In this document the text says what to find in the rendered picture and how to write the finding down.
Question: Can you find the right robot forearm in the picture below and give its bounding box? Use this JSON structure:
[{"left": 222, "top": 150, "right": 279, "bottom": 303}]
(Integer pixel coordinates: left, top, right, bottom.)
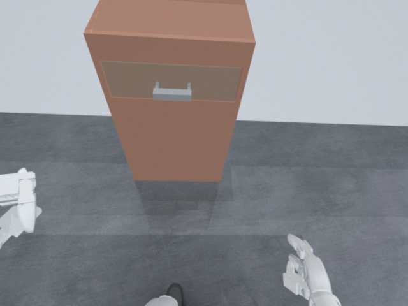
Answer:
[{"left": 309, "top": 291, "right": 341, "bottom": 306}]

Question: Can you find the left robot foot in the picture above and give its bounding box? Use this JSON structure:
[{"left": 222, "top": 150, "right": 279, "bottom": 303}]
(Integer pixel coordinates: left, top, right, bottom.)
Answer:
[{"left": 166, "top": 283, "right": 184, "bottom": 306}]

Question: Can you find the robot left hand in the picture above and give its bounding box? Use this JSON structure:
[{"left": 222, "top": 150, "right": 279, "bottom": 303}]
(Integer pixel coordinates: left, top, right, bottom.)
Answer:
[{"left": 0, "top": 168, "right": 42, "bottom": 249}]

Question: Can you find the robot right hand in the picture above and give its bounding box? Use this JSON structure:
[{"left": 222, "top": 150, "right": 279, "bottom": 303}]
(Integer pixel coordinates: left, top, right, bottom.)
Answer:
[{"left": 283, "top": 234, "right": 332, "bottom": 300}]

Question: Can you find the cabinet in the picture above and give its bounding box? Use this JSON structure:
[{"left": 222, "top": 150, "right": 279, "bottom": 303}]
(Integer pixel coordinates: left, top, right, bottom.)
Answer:
[{"left": 83, "top": 0, "right": 256, "bottom": 182}]

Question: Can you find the handle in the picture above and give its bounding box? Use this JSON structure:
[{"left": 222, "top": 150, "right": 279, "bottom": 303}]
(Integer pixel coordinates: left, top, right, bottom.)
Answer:
[{"left": 153, "top": 82, "right": 191, "bottom": 101}]

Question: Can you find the drawer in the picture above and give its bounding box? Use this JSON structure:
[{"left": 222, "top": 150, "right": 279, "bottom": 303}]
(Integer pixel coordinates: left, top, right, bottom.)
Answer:
[{"left": 101, "top": 61, "right": 242, "bottom": 101}]

